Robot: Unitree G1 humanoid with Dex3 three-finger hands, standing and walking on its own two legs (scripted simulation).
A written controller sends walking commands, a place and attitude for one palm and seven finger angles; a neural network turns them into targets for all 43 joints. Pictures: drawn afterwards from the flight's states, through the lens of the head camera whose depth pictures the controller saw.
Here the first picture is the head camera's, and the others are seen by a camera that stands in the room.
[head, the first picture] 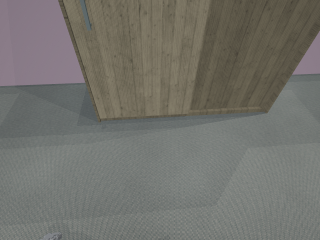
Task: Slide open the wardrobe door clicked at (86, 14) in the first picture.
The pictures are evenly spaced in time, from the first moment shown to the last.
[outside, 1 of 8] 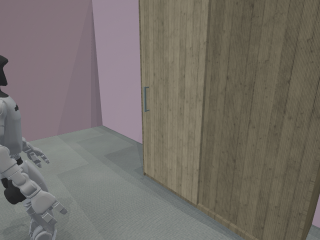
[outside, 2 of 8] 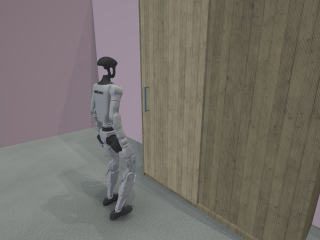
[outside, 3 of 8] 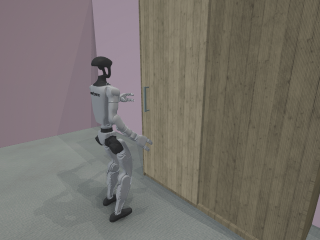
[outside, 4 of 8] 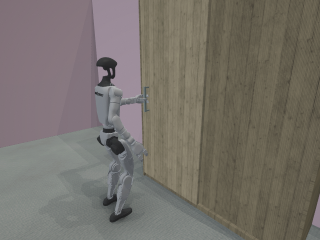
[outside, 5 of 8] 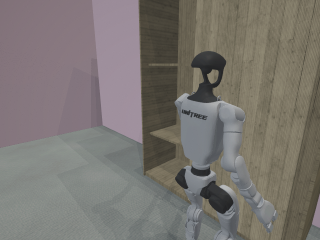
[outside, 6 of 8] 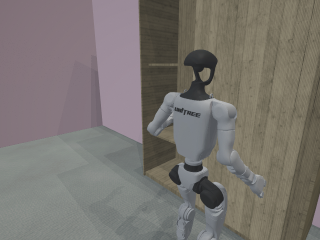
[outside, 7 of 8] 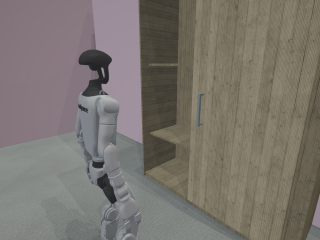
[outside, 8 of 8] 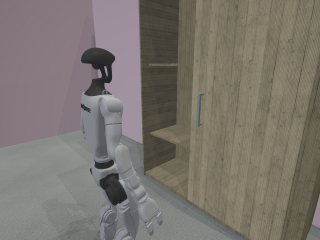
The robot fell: no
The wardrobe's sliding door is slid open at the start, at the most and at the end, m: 0.00 0.65 0.64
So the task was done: yes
